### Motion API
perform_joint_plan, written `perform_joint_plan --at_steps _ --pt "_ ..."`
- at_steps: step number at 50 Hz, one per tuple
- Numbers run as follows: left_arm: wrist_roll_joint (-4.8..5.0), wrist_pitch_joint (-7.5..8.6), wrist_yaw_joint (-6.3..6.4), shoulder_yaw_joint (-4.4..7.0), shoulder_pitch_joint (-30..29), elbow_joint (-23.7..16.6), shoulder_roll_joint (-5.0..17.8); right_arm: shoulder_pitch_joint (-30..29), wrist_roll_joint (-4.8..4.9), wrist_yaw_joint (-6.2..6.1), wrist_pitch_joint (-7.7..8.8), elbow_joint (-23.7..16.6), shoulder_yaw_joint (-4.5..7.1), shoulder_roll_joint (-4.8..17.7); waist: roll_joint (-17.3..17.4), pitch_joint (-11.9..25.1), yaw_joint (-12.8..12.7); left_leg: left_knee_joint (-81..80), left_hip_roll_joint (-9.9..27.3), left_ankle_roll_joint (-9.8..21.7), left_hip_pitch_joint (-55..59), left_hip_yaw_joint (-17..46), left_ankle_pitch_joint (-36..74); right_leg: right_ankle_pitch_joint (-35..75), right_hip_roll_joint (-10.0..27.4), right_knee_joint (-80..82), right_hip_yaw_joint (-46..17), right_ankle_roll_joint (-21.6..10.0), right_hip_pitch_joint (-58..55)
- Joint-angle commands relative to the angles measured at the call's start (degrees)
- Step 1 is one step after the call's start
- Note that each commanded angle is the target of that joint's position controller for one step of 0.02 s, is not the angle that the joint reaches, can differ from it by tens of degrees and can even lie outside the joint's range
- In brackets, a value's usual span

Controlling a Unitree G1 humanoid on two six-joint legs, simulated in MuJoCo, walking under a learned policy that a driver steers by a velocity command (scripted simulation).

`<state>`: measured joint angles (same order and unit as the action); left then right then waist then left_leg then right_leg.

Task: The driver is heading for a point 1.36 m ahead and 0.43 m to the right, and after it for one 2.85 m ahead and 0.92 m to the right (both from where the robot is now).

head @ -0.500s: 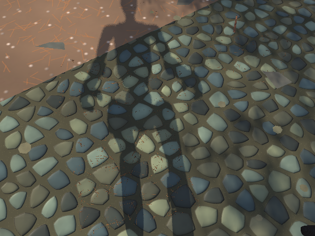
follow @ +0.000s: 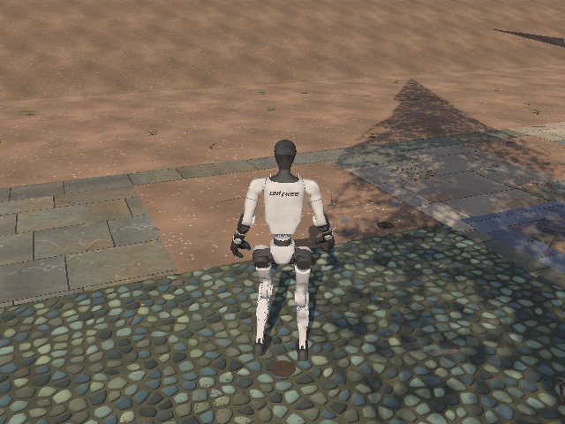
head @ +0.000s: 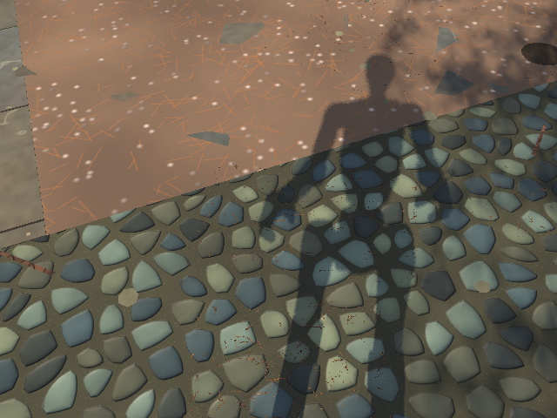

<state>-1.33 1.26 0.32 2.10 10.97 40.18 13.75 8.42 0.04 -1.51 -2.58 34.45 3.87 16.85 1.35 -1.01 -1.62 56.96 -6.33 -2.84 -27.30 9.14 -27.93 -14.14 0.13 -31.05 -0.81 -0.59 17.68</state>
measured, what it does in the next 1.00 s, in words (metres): steps on the spot, turning right: left foot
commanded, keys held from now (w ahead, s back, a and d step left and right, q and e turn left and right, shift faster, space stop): shift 0.46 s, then e+shift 0.50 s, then w+e+shift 0.04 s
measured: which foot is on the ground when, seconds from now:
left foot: up 0.00-0.16, down 0.18-0.78, up 0.80-1.00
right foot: down 0.00-1.00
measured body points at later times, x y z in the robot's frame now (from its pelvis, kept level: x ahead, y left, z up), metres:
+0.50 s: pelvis +0.00 +0.02 +0.00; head +0.00 +0.03 +0.45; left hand +0.13 +0.27 -0.12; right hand +0.13 -0.22 -0.11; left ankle -0.02 +0.15 -0.73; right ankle +0.02 -0.12 -0.73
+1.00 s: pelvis +0.00 -0.04 +0.01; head +0.03 -0.09 +0.45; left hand +0.22 +0.18 -0.07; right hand +0.09 -0.36 -0.10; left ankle +0.07 +0.12 -0.65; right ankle +0.00 -0.11 -0.73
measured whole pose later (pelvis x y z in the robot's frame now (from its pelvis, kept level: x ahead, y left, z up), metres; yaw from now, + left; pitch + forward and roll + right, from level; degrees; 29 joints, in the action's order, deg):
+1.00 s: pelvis +0.00 -0.04 +0.01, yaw -21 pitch +4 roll +3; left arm 1.2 -1.4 1.8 3.8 14.3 34.5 17.0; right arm 3.8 -0.5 -2.7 0.1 38.2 4.7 16.4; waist 0.7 -1.6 -1.4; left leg 63.1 -2.6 -3.3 -35.2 6.8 -17.9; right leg -11.1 -5.0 -28.4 -7.0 -4.9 20.4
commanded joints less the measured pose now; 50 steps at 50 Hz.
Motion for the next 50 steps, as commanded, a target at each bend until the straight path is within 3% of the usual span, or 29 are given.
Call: perform_joint_plan --at_steps 1,3,4,6,8,9,10,11,12,15,23,25,28,30,31,32,34,36,37,38,39,40,41,42,43,44,46,48,50 --pt "0.83 0.44 0.46 1.85 -6.42 -4.91 7.44 2.16 0.22 -0.19 0.03 -1.90 1.40 2.77 -7.89 3.77 3.10 2.02 3.98 -2.26 -0.48 -2.12 0.80 18.72 11.82 11.01 -12.41 -9.84 -5.08" --pt "0.83 -0.30 0.34 1.83 -4.82 -4.07 6.83 -0.17 0.32 0.06 0.47 -2.03 0.11 -0.10 -10.80 5.27 1.23 -9.41 5.64 -2.55 3.70 -5.65 0.97 20.01 9.41 9.79 -9.11 -9.31 -7.38" --pt "0.88 -0.60 0.36 2.02 -2.85 -3.35 7.31 -1.14 0.49 0.17 0.65 -2.04 -0.05 -0.27 -12.17 5.91 0.07 -14.10 5.76 -2.54 5.39 -6.43 0.78 20.22 9.65 9.24 -9.40 -9.90 -8.87" --pt "1.31 -0.98 0.40 2.20 -1.20 -2.59 8.15 0.35 0.95 0.28 0.79 -0.80 0.42 1.15 -12.93 6.74 0.16 -24.41 5.49 -1.86 9.42 -7.61 6.64 19.79 10.41 7.79 -10.64 -10.42 -10.21" --pt "1.97 -0.69 0.31 1.86 0.38 -1.83 7.44 2.42 0.26 0.37 1.02 0.82 0.46 2.07 -11.48 6.50 1.00 -35.98 5.84 0.43 17.09 -6.98 18.48 18.52 9.72 6.96 -10.55 -7.92 -7.23" --pt "1.47 0.02 0.06 1.48 1.19 -1.76 6.74 2.67 -0.45 0.14 1.08 0.34 0.69 4.21 -8.35 7.81 0.64 -35.03 9.16 2.19 21.83 -3.39 24.31 14.78 9.08 6.14 -9.77 -5.18 -4.02" --pt "0.37 1.03 -0.56 1.27 2.82 -2.32 6.04 2.13 -0.90 -0.08 1.02 0.80 1.50 7.80 0.05 8.43 -2.26 -29.68 12.05 4.89 22.45 -0.61 30.11 9.31 4.78 4.58 -4.94 -2.48 -1.41" --pt "-0.25 1.53 -0.86 0.86 0.66 -2.17 4.91 2.17 -0.97 0.35 1.17 1.68 1.10 4.55 4.05 8.60 -1.03 -29.85 11.32 6.42 17.56 -1.08 22.06 3.79 2.27 3.96 -1.23 0.04 -4.34" --pt "-0.36 1.55 -1.02 0.97 -2.06 -2.41 5.56 1.51 -1.11 0.67 1.42 1.44 0.38 2.04 2.95 6.41 0.09 -31.07 10.66 6.25 14.96 -1.04 17.67 3.15 1.81 3.21 -0.72 1.10 -4.74" --pt "0.18 0.58 -0.61 1.06 -2.68 -2.21 5.10 1.81 -1.10 0.58 2.40 2.19 0.20 2.23 2.58 2.16 0.26 -31.60 9.79 4.80 11.11 -1.57 15.79 5.19 1.86 2.52 -0.73 0.54 -4.03" --pt "0.54 0.18 0.37 1.26 -1.15 0.03 4.39 3.80 -0.79 -0.08 3.11 3.75 -0.48 0.93 0.47 0.67 0.45 -31.05 8.83 4.46 9.59 -1.95 14.78 5.37 1.89 2.28 -0.79 1.04 -4.58" --pt "1.36 0.05 0.46 1.86 -2.93 -0.83 6.62 4.08 -0.69 -0.74 2.98 3.41 0.56 3.43 0.34 -0.07 1.62 -29.72 8.48 4.63 12.84 -3.26 15.45 7.47 1.21 0.34 -1.41 0.32 0.69" --pt "2.40 -0.45 0.52 2.60 -4.26 -3.08 7.37 7.60 -0.49 -1.97 2.10 3.53 2.13 6.29 4.50 0.99 3.11 -31.55 14.62 8.96 15.70 0.92 19.95 7.77 -0.51 -7.68 -0.84 -0.03 8.01" --pt "2.18 -1.15 0.11 2.79 -3.30 -4.18 6.35 5.60 -0.62 -2.61 1.76 2.30 2.25 5.82 10.21 2.19 2.86 -33.28 23.20 14.32 16.86 6.61 28.45 -8.70 -0.41 -17.58 1.06 0.57 12.90" --pt "2.15 -1.56 -0.24 2.99 -3.64 -4.91 6.29 4.45 -0.84 -2.80 2.01 1.53 2.12 5.41 10.58 2.30 3.21 -33.88 27.03 16.81 17.36 8.56 33.94 -16.97 1.09 -24.60 0.56 0.69 15.91" --pt "2.29 -2.01 -0.56 2.99 -3.90 -5.60 5.78 3.38 -0.72 -2.85 2.38 1.26 2.19 5.54 8.38 1.94 2.84 -33.82 28.53 17.35 17.87 8.09 37.15 -19.32 3.11 -27.21 -0.44 0.63 17.98" --pt "2.46 -2.79 -1.05 2.77 -1.97 -5.70 5.41 -0.77 0.40 -2.70 2.88 0.90 2.85 6.88 6.21 2.84 1.10 -32.14 26.16 14.08 16.53 1.88 38.47 -14.64 4.94 -23.15 0.29 0.33 14.19" --pt "2.71 -3.18 -1.67 3.27 1.05 -5.18 6.36 -2.88 0.86 -2.46 2.47 0.81 3.19 7.48 6.86 4.73 0.15 -29.05 23.37 11.25 14.92 -4.56 37.87 -7.80 2.72 -16.14 4.37 0.05 6.96" --pt "2.91 -3.29 -1.95 3.76 3.58 -4.50 6.74 -3.36 1.17 -2.35 2.14 0.93 3.14 7.04 6.20 5.44 -0.98 -25.53 21.85 9.52 13.46 -7.82 34.74 -2.63 0.70 -10.11 6.50 -0.53 2.14" --pt "2.86 -3.33 -1.84 4.70 6.39 -3.52 7.97 -1.12 1.08 -2.14 1.96 1.57 2.81 5.26 2.27 6.11 -1.17 -17.73 18.95 7.06 10.81 -11.82 28.38 1.21 -1.68 -3.87 5.48 -1.90 -3.61" --pt "2.35 -2.85 -1.11 6.34 7.84 -4.56 13.31 1.13 -0.21 -1.85 1.85 1.16 2.28 3.04 -11.08 4.23 -0.86 -1.18 12.95 1.74 -1.79 -16.46 10.49 19.00 4.85 4.18 -10.46 -6.71 -11.06" --pt "0.54 -1.47 -1.20 7.02 8.54 -7.33 20.67 -2.47 -2.08 -1.68 2.32 -3.15 1.14 0.19 -23.80 6.37 0.19 14.23 2.68 -1.80 -17.52 -9.84 -13.64 36.42 19.32 9.74 -39.37 -18.88 -15.92" --pt "-1.15 -0.19 -1.79 6.20 9.36 -8.22 18.02 -3.12 -1.05 -1.78 2.97 -2.82 1.39 2.57 -15.77 12.81 -2.45 21.23 3.77 -0.74 -17.78 -1.49 -12.57 27.68 21.70 12.98 -41.78 -21.89 -17.67" --pt "-0.56 0.56 -1.57 5.65 6.55 -8.40 16.11 -4.32 -0.01 -1.86 3.22 -2.24 1.76 4.37 -10.25 9.15 -1.03 21.35 4.80 0.54 -18.83 -0.76 -6.94 20.92 18.68 11.78 -36.24 -18.92 -15.52" --pt "1.23 0.31 -0.78 5.38 3.22 -8.76 14.76 -4.20 -0.36 -2.22 3.18 -1.06 2.09 4.92 -5.05 6.60 0.52 18.55 6.25 0.84 -18.98 -0.68 -0.85 16.61 15.19 10.82 -30.80 -14.97 -12.77" --pt "2.41 -0.45 0.01 4.87 0.46 -9.51 13.62 -4.39 -1.01 -2.62 2.98 -0.50 2.33 5.43 -4.12 5.90 1.50 14.78 7.24 0.69 -17.29 -0.41 3.44 14.72 12.78 10.59 -27.22 -12.36 -10.11" --pt "2.30 -1.63 1.24 4.51 -0.61 -10.36 13.00 -3.99 -1.01 -1.90 2.94 0.00 2.37 4.60 -5.59 6.71 2.53 11.86 5.49 0.00 -11.90 -1.42 8.81 15.04 8.93 10.86 -23.48 -10.49 -6.26" --pt "2.29 -2.10 2.08 4.50 0.85 -10.47 12.76 -3.91 -0.59 -1.38 3.17 0.66 1.95 3.32 -5.83 7.79 2.19 8.10 3.88 -0.65 -11.77 -1.21 10.99 15.70 7.91 10.72 -23.35 -10.28 -8.18" --pt "3.22 -2.00 2.54 4.58 3.46 -10.07 12.92 -4.22 -0.19 -0.60 3.89 0.74 1.83 3.65 -6.52 9.11 1.44 0.00 3.76 -0.76 -12.16 -0.80 13.52 -9.87 6.77 14.96 -26.55 -10.61 -10.17"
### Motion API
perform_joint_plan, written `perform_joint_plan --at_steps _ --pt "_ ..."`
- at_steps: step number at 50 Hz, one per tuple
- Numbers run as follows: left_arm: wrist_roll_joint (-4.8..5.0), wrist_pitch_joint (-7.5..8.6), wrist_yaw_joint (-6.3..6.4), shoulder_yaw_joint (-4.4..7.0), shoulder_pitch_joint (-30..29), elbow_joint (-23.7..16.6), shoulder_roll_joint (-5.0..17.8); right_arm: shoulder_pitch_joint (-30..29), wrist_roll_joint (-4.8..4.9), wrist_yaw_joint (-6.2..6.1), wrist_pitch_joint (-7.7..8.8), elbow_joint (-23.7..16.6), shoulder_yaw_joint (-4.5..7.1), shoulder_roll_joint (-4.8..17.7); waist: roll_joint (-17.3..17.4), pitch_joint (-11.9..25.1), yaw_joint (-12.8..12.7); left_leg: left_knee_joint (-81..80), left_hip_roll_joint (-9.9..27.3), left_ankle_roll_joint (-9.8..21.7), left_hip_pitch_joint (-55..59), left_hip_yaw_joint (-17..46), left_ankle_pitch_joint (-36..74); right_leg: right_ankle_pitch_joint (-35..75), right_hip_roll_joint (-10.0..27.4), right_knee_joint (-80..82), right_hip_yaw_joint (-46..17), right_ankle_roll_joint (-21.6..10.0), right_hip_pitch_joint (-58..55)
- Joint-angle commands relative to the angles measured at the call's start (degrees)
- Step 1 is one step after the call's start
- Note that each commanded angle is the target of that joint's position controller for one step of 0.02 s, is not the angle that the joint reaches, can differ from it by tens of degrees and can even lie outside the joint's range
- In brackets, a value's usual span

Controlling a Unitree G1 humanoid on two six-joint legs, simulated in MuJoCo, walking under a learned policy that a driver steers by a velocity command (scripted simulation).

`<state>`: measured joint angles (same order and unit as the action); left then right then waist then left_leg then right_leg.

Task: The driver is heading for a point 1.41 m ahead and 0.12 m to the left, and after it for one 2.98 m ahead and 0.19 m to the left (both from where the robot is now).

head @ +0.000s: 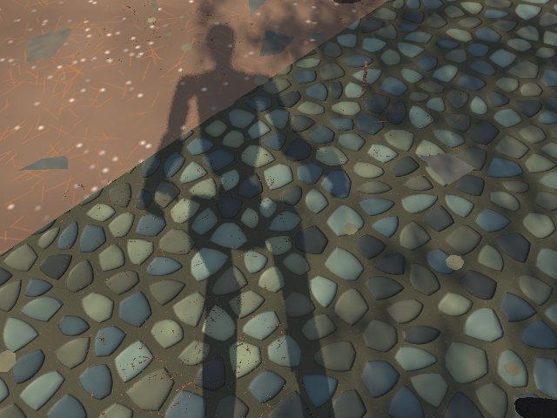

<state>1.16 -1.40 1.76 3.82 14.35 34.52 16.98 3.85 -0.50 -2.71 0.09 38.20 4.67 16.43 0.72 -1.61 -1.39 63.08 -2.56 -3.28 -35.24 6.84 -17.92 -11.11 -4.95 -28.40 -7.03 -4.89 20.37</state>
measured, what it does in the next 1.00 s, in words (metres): walks ahead: left foot, then right foot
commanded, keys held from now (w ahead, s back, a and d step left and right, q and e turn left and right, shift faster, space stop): w+e+shift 0.06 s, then w+shift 0.56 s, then w+q+shift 0.38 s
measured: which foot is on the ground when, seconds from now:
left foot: up 0.00-0.32, down 0.34-0.76, up 0.78-1.00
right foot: down 0.00-0.32, up 0.34-0.74, down 0.76-1.00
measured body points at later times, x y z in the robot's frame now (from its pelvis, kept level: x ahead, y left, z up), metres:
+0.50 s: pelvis +0.17 +0.03 +0.00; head +0.19 +0.05 +0.45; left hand +0.38 +0.24 -0.11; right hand +0.15 -0.25 -0.10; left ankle +0.13 +0.14 -0.74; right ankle +0.14 -0.11 -0.66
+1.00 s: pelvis +0.55 -0.09 +0.00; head +0.56 -0.08 +0.45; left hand +0.59 +0.20 -0.12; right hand +0.66 -0.37 -0.12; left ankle +0.59 +0.04 -0.65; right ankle +0.48 -0.17 -0.74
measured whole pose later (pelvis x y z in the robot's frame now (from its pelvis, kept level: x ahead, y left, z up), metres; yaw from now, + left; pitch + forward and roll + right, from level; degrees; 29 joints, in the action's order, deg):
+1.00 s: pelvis +0.55 -0.09 +0.00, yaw -1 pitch +1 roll -2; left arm -1.5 5.3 -0.3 3.2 22.3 46.9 17.1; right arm 13.1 -1.2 3.1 1.0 46.3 3.2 18.0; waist 2.0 -0.4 -0.9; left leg 70.4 5.0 5.6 -38.2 -0.3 -9.9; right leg -17.0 -1.0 -20.5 11.4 -1.5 3.3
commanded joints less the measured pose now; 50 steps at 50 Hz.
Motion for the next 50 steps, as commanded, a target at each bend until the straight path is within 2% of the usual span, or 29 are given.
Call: perform_joint_plan --at_steps 1,3,9,10,12,14,15,16,17,18,19,20,22,24,27,30,33,34,36,37,38,39,40,41,42,43,45,48,50 --pt "0.87 0.87 1.10 2.98 0.65 -4.40 10.36 -0.66 0.66 1.01 1.80 -3.28 1.22 4.59 -8.24 8.22 0.82 -9.61 -0.31 -0.44 -4.94 1.42 3.70 -21.23 12.34 14.54 -23.27 -6.78 -12.71" --pt "0.63 1.38 1.10 3.10 1.49 -4.24 10.99 -3.04 1.07 1.64 3.26 -3.62 1.48 5.39 -10.22 5.60 0.01 -15.74 -0.74 -0.46 -4.96 1.92 4.26 -25.68 12.88 16.16 -26.40 -7.15 -12.70" --pt "0.28 2.94 0.19 1.65 3.20 -2.82 8.34 -5.49 0.97 3.13 6.85 -3.31 0.30 3.24 -10.80 3.07 -2.72 -26.52 0.89 -0.23 4.61 -1.70 9.44 -18.53 12.43 14.37 -22.34 -7.22 -8.44" --pt "-3.11 1.95 -2.36 2.53 3.99 -1.91 10.85 -3.92 -3.46 4.30 3.68 -1.73 -0.43 3.12 -11.22 2.43 -3.53 -25.21 0.41 -0.15 6.49 -5.94 6.99 -20.96 9.62 14.96 -21.16 -6.12 -5.60" --pt "-2.62 1.64 -4.06 2.15 2.79 -2.47 9.70 -3.77 -2.18 4.60 2.22 -2.66 -0.49 3.56 -10.50 0.55 -2.74 -28.28 0.61 0.69 10.42 -6.95 4.29 -21.53 9.34 14.38 -21.84 -6.41 -2.14" --pt "-2.18 1.83 -4.15 1.87 1.51 -2.60 9.27 -0.68 -1.05 4.17 2.54 -2.36 -0.47 4.08 -9.08 0.50 -0.32 -33.50 1.10 2.60 18.04 -6.94 3.78 -22.19 9.82 13.17 -23.21 -6.47 0.96" --pt "-2.14 2.02 -3.74 1.61 0.83 -2.61 8.64 2.77 -1.14 3.66 3.09 -1.44 -0.32 4.66 -6.70 0.83 1.90 -36.45 1.43 3.95 24.35 -6.75 4.12 -22.40 9.15 10.94 -22.79 -5.68 3.76" --pt "-2.04 2.52 -3.27 1.04 -0.43 -2.99 6.89 8.70 -1.63 3.02 3.84 0.09 0.13 6.14 -3.13 2.04 4.86 -37.81 3.74 5.46 33.78 -4.25 1.87 -21.77 7.49 5.04 -20.42 -4.24 9.37" --pt "-1.77 3.46 -3.02 -0.22 -2.11 -3.92 2.72 17.22 -2.82 2.28 4.73 1.45 0.88 10.03 6.09 5.29 8.78 -43.61 13.95 7.57 43.18 8.66 -10.99 -20.15 2.35 -10.90 -11.96 -1.76 15.95" --pt "-1.05 4.30 -2.81 -0.72 -4.20 -6.40 1.82 20.57 -3.43 2.42 4.72 2.08 2.49 16.82 12.84 5.37 9.06 -52.18 24.14 12.65 47.68 33.38 -30.68 -18.83 -4.29 -24.74 -3.06 0.10 29.64" --pt "-2.33 4.34 -2.43 -0.44 -5.21 -6.17 4.50 19.29 -2.92 2.94 4.60 2.75 2.60 14.75 6.59 1.77 7.76 -52.15 26.55 14.79 45.16 37.81 -32.69 -13.99 0.08 -33.14 -3.31 -0.01 35.94" --pt "-3.11 4.47 -2.86 -0.07 -6.31 -5.12 5.83 18.28 -2.00 3.35 4.74 2.40 1.47 10.92 2.87 0.99 7.17 -50.48 23.11 13.59 43.58 31.35 -29.01 -9.78 1.33 -35.89 -3.98 0.29 36.07" --pt "-4.03 4.51 -4.35 0.03 -5.10 -3.55 5.76 17.46 -1.47 3.45 5.32 3.00 0.24 8.09 4.33 1.05 4.90 -51.55 17.18 10.82 39.11 19.81 -21.02 -5.03 3.37 -34.96 -2.71 1.51 31.70" --pt "-4.30 4.06 -5.23 -0.17 -5.94 -3.04 5.30 19.12 -1.02 3.28 5.98 4.61 -0.25 7.24 6.65 -0.72 4.68 -54.43 14.00 11.00 35.64 14.28 -15.16 -1.06 3.79 -34.28 -0.94 2.66 29.77" --pt "-4.05 3.67 -5.54 -0.81 -10.94 -4.09 4.56 22.20 -0.37 3.62 6.40 6.75 -0.58 6.11 5.89 -3.83 5.09 -57.63 12.51 12.33 34.80 8.76 -4.80 3.64 5.52 -29.90 3.35 3.57 31.52" --pt "-3.59 3.85 -6.23 -2.04 -17.71 -5.56 2.70 23.85 -0.26 3.93 6.52 8.29 -0.99 5.14 6.00 -5.58 6.39 -60.20 10.55 12.25 32.23 2.52 7.50 8.42 6.80 -18.58 9.38 3.64 25.37" --pt "-3.24 4.17 -6.48 -2.82 -22.38 -7.18 1.74 27.14 -0.33 3.42 6.55 10.93 -1.01 6.61 5.94 -6.85 7.01 -61.43 13.14 12.79 34.14 1.84 24.21 9.06 6.63 -10.35 11.78 1.79 18.62" --pt "-3.30 4.26 -6.15 -2.83 -22.01 -7.05 2.05 26.83 -0.31 3.22 6.38 11.46 -0.88 7.71 5.89 -6.37 6.08 -59.88 13.61 12.84 35.60 1.21 31.30 7.50 5.71 -8.26 11.99 1.07 15.80" --pt "-3.42 4.47 -4.66 -2.13 -16.16 -5.29 3.87 25.88 -0.20 2.77 6.19 12.29 -0.58 10.41 7.22 -1.35 1.90 -49.94 14.22 12.14 36.86 -0.36 59.51 2.23 1.57 -6.34 12.66 -0.44 3.22" --pt "-3.43 4.60 -3.51 -1.09 -7.03 -2.70 6.20 25.53 -0.36 2.54 5.95 12.78 -0.32 11.94 7.71 4.12 -2.82 -39.22 14.37 11.53 35.52 -0.71 67.48 -1.13 -0.04 -6.38 12.08 -1.31 -7.85" --pt "-3.58 4.85 -2.38 -0.02 5.65 1.12 8.21 22.67 -0.10 2.49 5.82 12.38 -0.22 12.57 6.27 9.92 -9.83 -24.57 12.45 10.61 27.16 -1.58 60.72 0.41 2.58 -3.96 9.35 -2.01 -24.20" --pt "-4.99 5.06 -1.15 1.58 15.57 3.13 13.22 22.86 -0.42 2.68 6.05 10.56 -1.15 8.02 -0.71 18.67 -12.38 -5.21 8.09 10.91 15.04 -2.82 37.00 -19.62 15.75 -3.37 -4.15 -2.20 -39.44" --pt "-6.58 5.27 -1.44 2.24 14.50 3.13 16.57 28.47 1.82 3.20 5.99 8.09 -2.86 -0.57 -16.53 26.32 -6.02 12.74 0.86 10.40 -0.71 -1.93 -8.74 -43.61 31.08 6.78 -32.46 -4.95 -47.38" --pt "-5.20 5.08 -1.66 1.61 10.70 2.80 12.28 21.46 1.40 3.10 5.42 7.99 -1.37 6.16 -9.76 19.09 -6.92 16.05 2.42 11.47 -4.81 -0.12 -3.52 -44.72 29.38 14.25 -37.29 -3.39 -38.24" --pt "-4.84 5.26 -1.67 0.71 6.06 3.63 8.58 17.22 1.21 3.48 4.99 7.01 -0.93 6.59 -6.82 9.13 -4.49 14.21 5.29 11.27 -6.44 -0.97 2.42 -33.55 26.96 13.85 -25.76 -2.62 -30.10" --pt "-4.71 5.63 -1.86 0.39 4.37 4.35 6.47 16.37 0.70 3.99 4.60 7.44 -1.40 5.05 -4.31 4.84 -2.91 12.19 7.15 10.73 -4.99 -1.56 4.55 -21.95 25.01 15.00 -18.23 -2.61 -23.77" --pt "-3.93 6.33 -1.61 -0.27 4.06 6.12 4.13 17.45 -0.56 4.97 2.83 8.16 -1.60 2.60 -6.51 1.01 0.40 10.93 8.98 9.49 -2.44 -2.30 4.62 -13.53 22.01 17.56 -7.29 -1.32 -15.92" --pt "-2.13 7.80 -2.22 -0.82 5.69 9.14 1.56 11.35 -0.94 6.11 0.78 5.58 -2.04 0.08 -6.19 -4.19 1.85 10.42 10.82 8.80 -7.89 -3.68 7.37 -3.05 20.53 20.86 3.92 0.44 -13.39" --pt "-2.20 8.46 -2.45 -1.01 5.53 10.30 0.68 5.94 -1.02 6.84 0.57 3.11 -2.50 -0.30 -5.60 -6.59 2.51 6.70 10.22 8.63 -9.59 -6.00 13.18 5.63 17.77 22.65 12.19 1.49 -11.47"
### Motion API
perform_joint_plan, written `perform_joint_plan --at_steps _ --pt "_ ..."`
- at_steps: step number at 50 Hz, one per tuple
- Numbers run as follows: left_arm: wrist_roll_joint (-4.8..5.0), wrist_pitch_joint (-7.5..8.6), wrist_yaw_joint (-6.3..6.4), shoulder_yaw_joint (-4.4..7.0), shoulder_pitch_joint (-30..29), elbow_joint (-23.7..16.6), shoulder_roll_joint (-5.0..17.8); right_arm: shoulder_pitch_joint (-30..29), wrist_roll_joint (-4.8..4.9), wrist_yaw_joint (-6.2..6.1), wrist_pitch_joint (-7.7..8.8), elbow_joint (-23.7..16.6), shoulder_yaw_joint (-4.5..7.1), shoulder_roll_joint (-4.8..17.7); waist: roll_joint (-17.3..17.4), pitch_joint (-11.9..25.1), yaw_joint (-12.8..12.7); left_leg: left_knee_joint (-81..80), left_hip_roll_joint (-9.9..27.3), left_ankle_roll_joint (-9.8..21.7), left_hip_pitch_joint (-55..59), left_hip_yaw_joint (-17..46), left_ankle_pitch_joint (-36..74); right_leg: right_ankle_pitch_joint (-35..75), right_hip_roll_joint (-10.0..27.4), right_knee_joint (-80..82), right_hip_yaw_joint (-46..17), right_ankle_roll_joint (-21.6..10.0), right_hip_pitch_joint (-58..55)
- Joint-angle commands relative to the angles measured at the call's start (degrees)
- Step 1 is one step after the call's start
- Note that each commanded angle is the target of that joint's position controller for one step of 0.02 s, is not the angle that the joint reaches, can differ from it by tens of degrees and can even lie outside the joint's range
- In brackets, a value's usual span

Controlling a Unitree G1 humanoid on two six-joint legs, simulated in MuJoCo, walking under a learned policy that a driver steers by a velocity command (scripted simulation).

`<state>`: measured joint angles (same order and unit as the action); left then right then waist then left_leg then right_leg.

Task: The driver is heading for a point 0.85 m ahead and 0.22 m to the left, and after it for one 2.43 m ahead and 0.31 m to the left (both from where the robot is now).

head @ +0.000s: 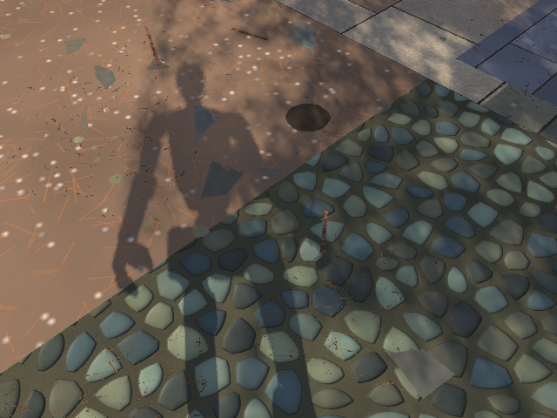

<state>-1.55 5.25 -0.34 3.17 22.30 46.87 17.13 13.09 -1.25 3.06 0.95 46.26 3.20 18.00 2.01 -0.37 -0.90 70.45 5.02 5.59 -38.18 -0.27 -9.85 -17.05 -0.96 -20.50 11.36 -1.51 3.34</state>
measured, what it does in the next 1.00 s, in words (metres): walks ahead, turning left: left foot, then right foot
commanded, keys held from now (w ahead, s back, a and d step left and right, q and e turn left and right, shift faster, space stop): w+q+shift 0.50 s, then w+shift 0.18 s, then w+e+shift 0.32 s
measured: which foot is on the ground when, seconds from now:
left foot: up 0.00-0.20, down 0.22-0.66, up 0.68-1.00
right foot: down 0.00-0.22, up 0.24-0.64, down 0.66-1.00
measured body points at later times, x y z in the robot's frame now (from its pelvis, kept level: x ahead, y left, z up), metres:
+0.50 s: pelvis +0.46 +0.07 +0.00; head +0.49 +0.08 +0.45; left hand +0.60 +0.37 -0.06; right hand +0.55 -0.21 -0.13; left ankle +0.37 +0.05 -0.74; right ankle +0.70 -0.06 -0.67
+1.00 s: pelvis +0.90 +0.24 +0.00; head +0.92 +0.26 +0.45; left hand +0.65 +0.40 -0.12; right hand +1.24 +0.23 -0.03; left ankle +0.98 +0.44 -0.70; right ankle +0.83 +0.06 -0.74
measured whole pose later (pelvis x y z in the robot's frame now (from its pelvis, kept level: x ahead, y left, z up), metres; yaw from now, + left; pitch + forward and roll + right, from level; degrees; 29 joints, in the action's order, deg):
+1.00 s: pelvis +0.90 +0.24 +0.00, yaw +27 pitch +3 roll -1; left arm 0.1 4.3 -1.2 3.6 35.7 53.3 15.8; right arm -5.0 -2.6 3.5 5.0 34.0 -2.6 14.6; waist 0.0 -0.2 -8.5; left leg 36.1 2.6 0.5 -35.8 2.5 -4.0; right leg -19.1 -3.3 -13.4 -7.7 -2.0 -3.4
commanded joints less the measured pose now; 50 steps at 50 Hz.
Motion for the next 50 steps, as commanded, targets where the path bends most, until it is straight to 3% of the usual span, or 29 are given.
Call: perform_joint_plan --at_steps 1,5,7,8,10,11,12,13,14,15,16,18,20,24,28,30,31,32,33,34,35,36,37,38,40,43,46,48,50 --pt "0.22 2.00 -0.29 -0.39 -3.10 -1.70 0.36 -4.55 0.17 1.28 -0.32 -5.34 -1.18 -1.83 -6.31 -7.88 2.41 -3.18 1.43 0.04 -6.32 -0.41 8.11 15.71 11.36 15.04 -1.95 -1.15 5.60" --pt "0.32 2.44 0.79 0.05 -0.66 0.43 3.87 -13.34 0.00 2.67 0.29 -9.29 -2.08 -0.82 -2.94 -10.22 2.31 -22.76 -1.74 2.82 1.10 -8.78 15.02 40.72 11.21 16.16 5.80 0.29 2.71" --pt "0.53 2.19 1.70 0.56 0.69 0.26 7.93 -10.66 0.42 2.55 0.29 -8.66 -1.94 0.19 -5.60 -6.24 4.32 -25.44 -6.44 4.69 7.89 -12.29 14.02 71.43 12.65 7.55 7.07 1.46 -3.36" --pt "0.34 1.30 2.38 1.15 0.29 0.03 9.98 -7.15 0.43 2.10 0.16 -7.69 -1.57 1.83 -7.31 -3.64 6.68 -26.36 -8.33 5.63 11.67 -12.69 10.23 80.56 14.11 1.70 6.45 1.72 -6.45" --pt "-0.58 -1.11 2.80 2.10 -4.90 -1.79 12.38 12.55 0.48 0.55 0.06 -2.00 1.00 7.23 -8.69 6.61 16.62 -26.97 -11.08 8.19 32.31 -9.67 4.04 81.80 15.52 -22.37 3.91 0.10 -3.64" --pt "-0.87 -1.82 2.13 2.18 -6.53 -2.36 11.98 22.44 0.52 -0.82 0.07 1.33 2.85 10.01 -4.64 10.19 19.51 -31.81 -11.05 9.86 45.39 -4.67 1.06 63.26 12.80 -42.96 3.33 -0.49 4.40" --pt "-1.27 -1.31 0.67 0.46 -8.22 -3.83 4.63 16.74 1.63 -2.10 -0.60 1.20 4.17 12.87 9.63 3.30 13.39 -34.28 -5.04 11.63 47.87 7.33 0.28 -0.31 1.07 -64.79 1.82 0.89 22.28" --pt "0.07 -0.18 0.67 -0.47 -2.50 -10.50 3.08 12.24 -0.59 -1.90 -1.23 -1.96 5.14 18.98 14.22 12.63 5.53 -42.12 6.30 23.77 62.84 37.80 -0.05 -12.55 -2.98 -79.24 -9.22 3.29 42.38" --pt "-0.47 1.46 0.86 -1.02 -6.67 -11.48 5.14 11.97 -0.31 -2.32 -1.27 -3.54 5.39 16.90 2.73 14.29 7.97 -53.45 9.25 23.75 61.66 47.87 -13.90 -8.16 -0.14 -76.20 -16.41 2.26 47.05" --pt "-0.36 2.24 0.76 -1.11 -8.86 -11.26 6.30 10.89 -0.17 -2.86 -0.87 -2.63 4.64 13.16 -4.29 5.16 5.86 -57.94 8.52 20.36 51.80 45.84 -17.25 -4.60 2.69 -68.89 -17.02 1.74 46.67" --pt "-0.92 2.08 0.81 -1.28 -10.39 -11.17 5.77 9.15 -0.07 -3.03 -0.14 -1.85 3.99 10.90 -7.84 0.53 2.78 -58.42 6.36 17.96 42.82 41.03 -13.06 -3.40 4.88 -62.72 -16.84 1.96 43.13" --pt "-2.87 -0.40 0.82 -1.82 -9.49 -10.55 4.95 6.66 0.47 -3.42 1.82 -2.23 2.81 8.51 -8.86 -2.62 -1.16 -58.24 1.53 16.22 29.75 31.94 -2.85 -4.21 7.15 -56.05 -16.86 3.81 35.60" --pt "-3.12 -2.19 0.42 -2.24 -11.60 -11.56 3.74 6.57 0.99 -3.03 3.28 -2.44 2.39 8.10 -8.27 -4.06 -1.84 -59.81 -2.08 15.52 21.49 26.55 -0.23 -4.53 8.65 -47.06 -15.06 5.62 32.06" --pt "-1.21 -2.14 -0.76 -3.66 -24.97 -16.97 1.09 9.26 1.20 -2.41 3.88 -2.09 3.04 9.05 -3.63 -5.97 3.13 -60.58 -7.03 11.37 17.93 21.46 11.82 16.16 6.39 -25.20 -11.43 5.77 27.25" --pt "-0.42 -1.41 -0.81 -3.54 -27.72 -17.99 2.04 13.28 1.65 -2.37 4.09 -0.18 3.15 9.00 -0.22 -2.84 6.66 -58.19 -4.35 7.91 29.05 20.89 27.13 25.47 3.29 -12.72 -9.94 2.51 22.23" --pt "-0.82 -1.08 -0.32 -2.43 -23.56 -16.61 4.42 13.39 1.38 -3.03 4.29 0.58 3.17 10.15 0.72 0.50 4.75 -52.03 -2.75 5.76 35.72 20.73 41.85 21.59 0.56 -9.60 -9.56 0.75 15.99" --pt "-0.59 -0.86 0.23 -1.15 -16.77 -14.64 7.09 12.70 0.67 -3.15 4.30 0.76 3.44 12.06 1.54 4.62 1.23 -44.25 -1.91 4.68 38.92 20.47 50.20 15.65 -1.16 -10.36 -9.66 -0.33 10.34" --pt "-0.04 -0.72 1.03 0.06 -6.65 -11.98 9.13 9.97 -0.03 -3.07 4.22 0.63 3.68 13.58 1.89 9.00 -5.36 -32.34 -2.63 3.63 37.22 18.79 51.21 11.85 -0.52 -9.52 -9.21 -1.25 0.85" --pt "-0.39 -0.73 2.25 1.42 5.61 -8.93 11.83 6.86 -0.80 -3.07 4.60 -0.18 2.97 10.78 1.07 13.75 -11.61 -16.01 -4.69 2.94 27.79 16.52 42.16 2.97 4.56 -12.70 -13.72 -2.36 -12.81" --pt "-2.92 -0.31 2.28 2.87 9.32 -7.86 17.20 13.88 1.42 -2.85 4.87 -2.33 0.63 0.86 -17.40 21.38 -6.41 7.47 -13.29 0.38 9.06 11.44 -2.26 -16.65 21.67 -7.24 -43.64 -9.14 -28.09" --pt "-1.64 -0.80 0.92 3.06 5.52 -7.21 15.31 14.76 1.19 -2.72 5.15 -2.45 -0.40 2.39 -21.27 21.24 -4.33 12.32 -14.12 0.64 0.05 10.56 -14.16 -23.53 23.72 4.84 -65.36 -12.07 -26.35" --pt "-1.03 -0.83 0.27 2.42 -0.60 -7.62 10.28 8.23 0.23 -2.82 4.67 -2.55 -0.06 4.94 -11.53 9.86 -3.48 11.64 -9.58 0.86 -3.60 9.95 -8.85 -22.85 20.93 5.78 -56.88 -12.48 -17.62" --pt "-0.63 -0.74 -0.19 1.92 -1.89 -6.62 7.26 2.99 -0.66 -2.27 4.58 -3.68 -0.29 5.52 -3.76 5.28 -3.35 9.09 -7.73 0.61 -2.97 8.95 -6.30 -15.54 18.41 5.25 -48.57 -12.52 -10.51" --pt "-0.66 -0.66 -0.42 1.27 -0.45 -4.75 5.23 -1.74 -1.53 -1.75 4.53 -5.27 -0.45 5.06 -1.25 2.13 -3.03 5.66 -6.32 0.58 -1.94 8.07 -6.53 -8.38 14.95 5.57 -42.14 -11.12 -5.22" --pt "-0.07 -0.21 -0.50 0.36 2.07 -1.32 3.15 -3.05 -2.87 -0.94 3.82 -7.73 -1.58 2.40 -5.59 -0.34 0.24 0.94 -3.76 -0.85 -2.04 6.52 -8.87 -1.77 11.80 6.93 -38.31 -11.51 0.07" --pt "0.95 0.52 -0.02 0.92 4.10 0.10 5.11 -9.09 -3.57 -0.25 3.75 -12.11 -3.11 1.39 -5.78 -4.10 1.28 -10.31 -0.81 -4.04 -4.26 4.26 -7.96 3.10 10.89 11.78 -35.85 -13.34 6.08" --pt "1.01 0.60 -0.07 2.28 0.64 -1.07 8.10 -15.77 -1.56 1.14 4.35 -14.67 -4.71 0.60 -6.19 -5.22 1.38 -30.45 -2.96 -6.00 13.85 0.34 4.82 9.06 6.41 16.52 -27.98 -10.92 19.87" --pt "1.92 0.85 -0.87 2.90 2.23 -0.80 10.08 -15.76 -0.80 0.73 4.19 -14.14 -4.24 1.98 -6.29 -3.87 0.93 -32.91 -4.61 -5.82 22.27 -0.83 10.15 16.96 8.26 17.21 -28.55 -10.16 19.77" --pt "2.20 0.63 -0.96 2.86 4.53 0.09 10.17 -14.26 -1.04 -0.49 4.23 -13.41 -3.18 4.14 -5.04 -1.40 1.33 -37.16 -5.51 -5.02 25.16 -0.42 8.29 28.06 8.53 9.86 -27.61 -8.37 12.34"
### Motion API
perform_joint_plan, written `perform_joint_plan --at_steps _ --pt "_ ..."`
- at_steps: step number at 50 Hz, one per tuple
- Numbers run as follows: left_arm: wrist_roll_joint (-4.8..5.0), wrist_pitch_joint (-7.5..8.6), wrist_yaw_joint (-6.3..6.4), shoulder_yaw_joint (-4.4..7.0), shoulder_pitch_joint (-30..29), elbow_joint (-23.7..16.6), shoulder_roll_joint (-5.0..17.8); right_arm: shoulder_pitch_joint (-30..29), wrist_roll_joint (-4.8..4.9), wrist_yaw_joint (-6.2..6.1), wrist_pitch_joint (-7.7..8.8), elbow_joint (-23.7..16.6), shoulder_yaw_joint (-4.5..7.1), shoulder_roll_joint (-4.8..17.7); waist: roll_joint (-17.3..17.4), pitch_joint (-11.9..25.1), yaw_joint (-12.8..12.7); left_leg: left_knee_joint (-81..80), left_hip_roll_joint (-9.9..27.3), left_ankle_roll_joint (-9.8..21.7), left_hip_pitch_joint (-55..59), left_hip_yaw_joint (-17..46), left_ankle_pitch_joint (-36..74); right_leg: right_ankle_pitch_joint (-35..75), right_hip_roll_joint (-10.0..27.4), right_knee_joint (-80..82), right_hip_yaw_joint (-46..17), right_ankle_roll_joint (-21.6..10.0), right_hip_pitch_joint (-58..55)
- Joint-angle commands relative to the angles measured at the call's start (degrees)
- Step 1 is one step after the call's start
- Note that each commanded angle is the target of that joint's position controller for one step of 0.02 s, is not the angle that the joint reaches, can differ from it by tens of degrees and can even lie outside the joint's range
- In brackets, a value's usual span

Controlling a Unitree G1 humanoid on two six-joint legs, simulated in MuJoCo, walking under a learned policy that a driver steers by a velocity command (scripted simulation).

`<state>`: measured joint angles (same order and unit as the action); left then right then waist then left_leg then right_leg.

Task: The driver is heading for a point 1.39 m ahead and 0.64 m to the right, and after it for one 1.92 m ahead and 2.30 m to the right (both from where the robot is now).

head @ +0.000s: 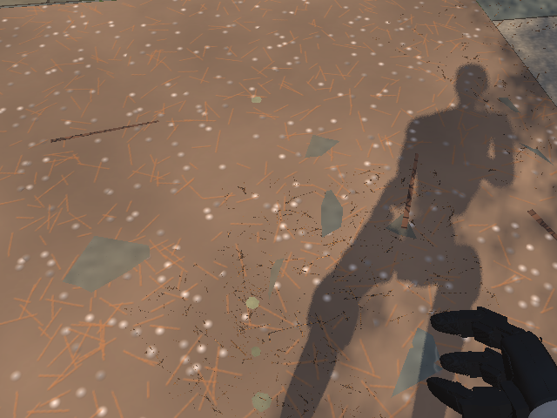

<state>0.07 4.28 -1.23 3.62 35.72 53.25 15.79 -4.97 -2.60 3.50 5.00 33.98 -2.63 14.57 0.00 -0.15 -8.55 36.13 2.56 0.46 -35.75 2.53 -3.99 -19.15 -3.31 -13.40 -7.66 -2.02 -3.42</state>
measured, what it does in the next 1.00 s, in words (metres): walks ahead, turning right: left foot, then right foot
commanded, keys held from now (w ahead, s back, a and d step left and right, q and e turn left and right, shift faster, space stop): w+e+shift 0.76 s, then w+shift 0.24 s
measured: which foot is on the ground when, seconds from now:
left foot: up 0.00-0.04, down 0.06-0.48, up 0.50-0.88, down 0.90-1.00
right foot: down 0.00-0.06, up 0.08-0.48, down 0.50-0.90, up 0.92-1.00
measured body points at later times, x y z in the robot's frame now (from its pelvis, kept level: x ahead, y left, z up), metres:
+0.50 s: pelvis +0.46 -0.06 -0.04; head +0.48 -0.07 +0.41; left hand +0.78 +0.07 -0.10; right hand +0.29 -0.29 -0.17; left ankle +0.23 +0.15 -0.68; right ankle +0.57 -0.13 -0.74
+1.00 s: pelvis +0.88 -0.24 -0.01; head +0.90 -0.25 +0.44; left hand +1.15 -0.09 -0.13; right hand +0.78 -0.54 -0.10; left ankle +1.01 -0.20 -0.74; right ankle +0.68 -0.19 -0.63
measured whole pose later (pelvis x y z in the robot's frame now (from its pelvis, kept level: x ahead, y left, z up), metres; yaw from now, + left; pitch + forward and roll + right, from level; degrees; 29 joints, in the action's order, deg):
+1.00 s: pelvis +0.88 -0.24 -0.01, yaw -49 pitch +1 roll +1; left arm -1.4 3.3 -0.9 3.4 18.6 45.9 20.6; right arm 11.6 -2.9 0.1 4.1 39.9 1.8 17.1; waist -2.2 -1.0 -1.3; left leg 33.9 -0.2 0.1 -22.1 -1.2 -12.8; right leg -19.0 -6.0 -70.2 -6.3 -6.8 15.6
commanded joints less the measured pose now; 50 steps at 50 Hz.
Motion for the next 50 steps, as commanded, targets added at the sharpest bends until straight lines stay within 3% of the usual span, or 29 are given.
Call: perform_joint_plan --at_steps 1,2,3,4,5,7,9,12,18,20,22,23,24,25,26,27,28,29,31,35,38,41,43,44,45,46,47,49,50 --pt "0.46 1.36 0.01 2.58 -8.06 -5.83 12.31 8.54 -0.06 -1.73 0.39 0.45 3.50 8.85 -1.93 2.13 11.13 -4.69 -4.62 0.85 28.22 -3.74 -1.29 39.10 9.42 -6.70 -6.88 -6.72 16.44" --pt "0.44 1.18 -0.04 2.84 -8.20 -5.81 13.03 16.42 -0.46 -2.66 0.61 2.72 4.48 10.25 -0.84 7.07 14.90 -4.75 -4.29 1.47 38.34 -3.82 -4.06 40.76 6.86 -19.62 -5.26 -5.53 19.12" --pt "0.63 1.51 -0.13 2.36 -9.68 -6.98 10.96 26.05 -1.33 -4.02 0.91 3.75 5.96 13.79 1.57 12.61 19.52 -6.02 5.18 3.02 50.14 5.29 -15.43 30.40 3.74 -36.35 -3.40 -4.35 28.14" --pt "1.56 1.58 0.41 0.38 -7.11 -9.14 1.82 31.49 -3.01 -4.89 0.70 4.15 7.07 17.58 12.72 19.62 17.65 -12.90 22.69 5.81 60.18 29.77 -36.79 -7.65 -0.26 -55.11 0.66 -3.97 40.85" --pt "1.65 0.73 0.62 0.39 -6.90 -10.94 4.38 29.02 -1.50 -4.90 -0.06 4.06 7.53 17.62 15.81 20.39 15.38 -21.48 25.37 8.96 56.29 46.53 -44.35 -5.59 0.90 -63.90 2.15 -4.68 47.13" --pt "-0.42 -0.77 0.09 0.66 -15.02 -10.58 5.57 21.76 -0.31 -4.39 0.22 4.29 5.92 8.50 4.78 4.56 13.38 -21.31 19.26 8.10 42.66 27.28 -30.06 2.50 6.52 -62.69 3.49 -4.32 50.23" --pt "-1.42 -2.24 -1.13 0.62 -16.45 -10.79 3.75 21.92 -0.13 -4.25 0.95 6.25 5.40 6.29 5.35 0.17 10.50 -23.16 15.52 6.61 35.06 15.12 -15.60 3.17 8.67 -60.23 3.50 -3.12 47.62" --pt "-2.00 -4.28 -2.24 -0.01 -22.90 -14.13 1.55 24.21 1.60 -3.61 2.34 9.71 5.16 4.27 5.48 -2.94 8.90 -25.41 14.10 5.18 33.82 3.78 0.06 5.15 10.53 -58.39 4.77 -2.45 51.14" --pt "-1.60 -4.12 -4.75 -1.83 -35.64 -20.20 2.22 23.06 1.38 -4.02 3.08 11.96 5.71 7.21 1.86 -7.23 7.34 -30.34 7.98 1.88 28.84 -16.54 21.02 21.33 6.77 -34.78 15.02 -5.07 39.80" --pt "-1.58 -3.98 -4.68 -1.70 -34.97 -19.74 3.67 25.96 1.39 -4.44 2.68 12.30 6.39 10.72 2.74 -4.75 6.35 -24.03 8.69 0.86 33.61 -18.22 47.28 20.41 1.99 -30.61 19.20 -7.11 32.46" --pt "-1.52 -3.77 -3.86 -0.53 -24.78 -17.07 6.99 25.41 0.96 -5.27 0.89 11.52 7.48 14.91 5.65 1.82 -0.05 -7.93 11.02 0.61 36.49 -17.68 64.34 14.65 -1.70 -30.15 19.27 -9.17 20.89" --pt "-1.60 -3.65 -3.15 0.75 -13.74 -13.97 9.37 22.96 0.70 -5.47 -0.12 10.41 7.88 16.20 6.13 6.98 -5.43 6.13 12.26 1.46 33.15 -16.33 65.01 11.94 -2.63 -29.48 16.88 -11.05 9.08" --pt "-1.52 -3.63 -1.76 2.48 -3.62 -10.13 12.09 22.12 0.16 -5.08 -0.75 9.81 7.89 15.74 2.82 11.19 -8.73 25.27 10.08 1.30 23.69 -15.88 48.30 8.69 -2.94 -26.10 12.60 -12.68 -5.93" --pt "-0.13 -4.51 -0.26 4.05 -8.12 -10.01 16.23 21.81 -0.40 -3.81 -0.48 8.74 6.29 8.65 -11.12 6.45 -3.25 48.65 -1.68 -0.36 6.73 -15.36 -14.87 6.57 4.37 -22.60 -0.32 -14.76 -10.62" --pt "-2.05 -5.35 -0.21 5.13 -12.48 -13.60 23.31 26.26 1.10 -3.74 0.58 1.41 5.49 8.39 -17.45 17.33 2.76 63.86 -6.03 -2.44 -13.07 -4.14 -25.59 2.85 17.27 -11.96 -34.01 -27.19 -25.57" --pt "-1.53 -5.47 0.49 5.09 -11.07 -14.77 20.32 20.30 0.37 -3.78 2.07 0.66 5.29 11.17 -4.58 16.70 -0.41 60.39 -2.38 -1.81 -16.95 2.97 -19.63 -4.54 18.60 -3.56 -39.78 -26.09 -22.85" --pt "-1.30 -4.93 1.12 4.34 -12.45 -13.22 17.16 18.70 0.55 -3.77 2.77 0.68 4.92 10.95 0.76 6.76 2.52 53.16 0.14 -1.50 -16.15 3.17 -16.67 -3.21 17.50 -0.79 -36.55 -23.52 -12.23" --pt "-1.20 -3.99 1.38 3.68 -13.87 -12.27 14.96 17.44 -0.07 -3.92 2.56 0.78 4.58 10.23 4.89 1.75 5.68 46.60 2.31 -1.87 -12.04 2.91 -16.53 2.57 15.02 -0.52 -31.56 -21.49 -2.34" --pt "-1.07 -2.25 1.72 2.45 -17.22 -12.49 12.59 19.82 -1.82 -3.87 0.04 1.72 4.17 9.46 5.87 -1.86 10.46 39.49 4.16 -3.42 -3.86 2.95 -19.18 10.90 10.43 -0.24 -22.85 -20.09 11.77" --pt "-0.50 -0.20 0.90 2.30 -18.04 -12.57 11.94 9.02 -0.95 -2.84 -1.90 -3.41 2.80 5.75 2.80 -6.27 9.96 18.12 4.77 -5.34 4.79 -0.96 -9.36 13.12 3.65 3.98 -14.61 -17.69 27.91" --pt "-0.01 0.15 0.21 3.15 -17.09 -12.28 12.98 4.70 1.03 -2.12 -1.57 -4.49 2.27 4.69 -0.31 -4.06 6.99 3.88 1.68 -4.20 14.63 -1.90 8.15 20.52 2.03 3.30 -13.18 -13.42 27.63" --pt "0.35 0.22 0.53 3.22 -13.14 -10.44 12.83 4.78 0.98 -2.35 -1.16 -3.94 3.06 6.87 -1.59 -1.82 5.28 -3.81 0.24 -1.93 16.68 -2.06 9.62 30.97 5.06 -0.80 -14.03 -10.78 15.19" --pt "-0.52 0.08 0.89 3.34 -12.14 -9.36 14.82 13.67 0.55 -3.23 -0.80 -1.03 4.84 10.12 -1.19 4.33 9.39 -4.67 -3.43 -0.11 24.03 -3.65 -0.64 48.89 6.06 -13.57 -12.96 -8.64 6.85" --pt "-1.10 0.07 0.73 3.28 -13.97 -9.23 15.42 23.45 0.58 -4.06 -0.66 1.44 5.94 11.75 -0.45 8.71 15.55 -5.08 -3.34 0.77 33.99 -4.92 -4.22 50.83 4.59 -26.27 -10.60 -7.36 9.14" --pt "-1.63 0.64 0.78 2.05 -15.87 -10.14 11.33 35.12 -0.22 -5.30 -0.43 3.68 7.29 15.08 2.28 14.10 20.87 -3.97 4.33 2.27 46.82 3.34 -17.45 40.07 2.08 -44.96 -7.43 -6.30 18.68" --pt "0.24 1.02 0.58 -0.19 -9.72 -12.82 2.21 35.84 -2.17 -5.07 -0.26 4.62 8.52 20.92 20.89 18.54 14.48 -15.56 19.82 7.91 57.33 36.62 -36.81 -5.28 -6.60 -63.12 -2.18 -3.91 37.01" --pt "-0.74 0.87 0.89 -0.86 -10.14 -12.46 5.11 30.75 -0.78 -4.05 -0.61 4.35 8.52 17.63 18.08 15.48 12.86 -22.65 20.80 10.07 53.87 51.42 -44.17 -4.78 -3.45 -67.47 -2.02 -5.14 45.26" --pt "-2.03 0.07 0.10 -0.60 -19.52 -12.79 7.86 24.07 -0.05 -3.23 -0.64 4.64 7.28 9.93 1.99 3.38 11.99 -21.87 15.89 9.67 39.58 32.21 -33.14 3.98 2.16 -62.99 -0.16 -4.63 44.98" --pt "-2.40 -0.21 -0.57 -0.67 -22.86 -13.76 7.37 24.68 -0.28 -3.17 -0.43 6.03 6.85 8.80 0.98 0.93 11.61 -22.24 12.77 8.27 35.30 25.16 -26.22 3.81 3.10 -60.34 -0.21 -4.45 43.87"
Keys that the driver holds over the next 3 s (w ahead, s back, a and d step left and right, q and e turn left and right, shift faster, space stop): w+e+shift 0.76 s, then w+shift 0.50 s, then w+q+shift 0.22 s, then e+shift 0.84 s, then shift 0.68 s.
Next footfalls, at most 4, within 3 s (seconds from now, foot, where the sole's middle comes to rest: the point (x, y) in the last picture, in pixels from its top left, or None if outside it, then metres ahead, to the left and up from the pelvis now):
0.06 left None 0.24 0.14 -0.77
0.50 right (384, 378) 0.60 -0.15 -0.77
0.90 left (416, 240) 1.03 -0.23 -0.77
1.34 right None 1.14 -0.68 -0.77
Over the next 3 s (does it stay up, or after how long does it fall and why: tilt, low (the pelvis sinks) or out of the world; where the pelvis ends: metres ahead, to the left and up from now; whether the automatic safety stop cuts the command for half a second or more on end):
stays up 1.44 -0.91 0.00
